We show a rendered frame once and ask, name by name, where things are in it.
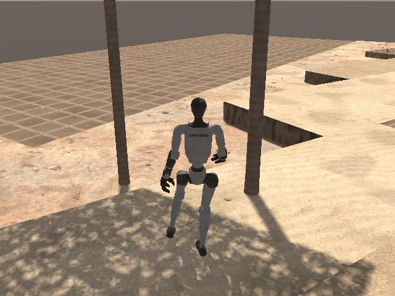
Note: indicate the robot right upper arm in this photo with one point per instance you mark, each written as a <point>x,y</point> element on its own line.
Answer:
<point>217,130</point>

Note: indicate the left robot forearm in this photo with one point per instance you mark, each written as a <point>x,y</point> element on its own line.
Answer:
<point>168,167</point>

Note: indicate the robot thigh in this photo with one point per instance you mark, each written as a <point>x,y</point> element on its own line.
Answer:
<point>207,193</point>
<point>182,181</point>

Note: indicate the right robot thigh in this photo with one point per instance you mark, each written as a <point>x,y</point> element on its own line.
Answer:
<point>207,193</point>

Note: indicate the robot left hand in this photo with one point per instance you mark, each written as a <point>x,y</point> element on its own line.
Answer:
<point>163,183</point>

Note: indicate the left robot thigh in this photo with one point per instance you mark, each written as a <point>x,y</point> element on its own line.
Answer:
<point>182,181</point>

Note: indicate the robot right hand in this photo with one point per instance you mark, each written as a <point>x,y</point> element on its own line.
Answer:
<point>216,158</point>

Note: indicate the robot left upper arm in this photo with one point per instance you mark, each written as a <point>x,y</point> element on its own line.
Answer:
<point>176,140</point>

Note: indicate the right robot forearm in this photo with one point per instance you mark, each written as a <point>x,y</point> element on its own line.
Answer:
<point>223,158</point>

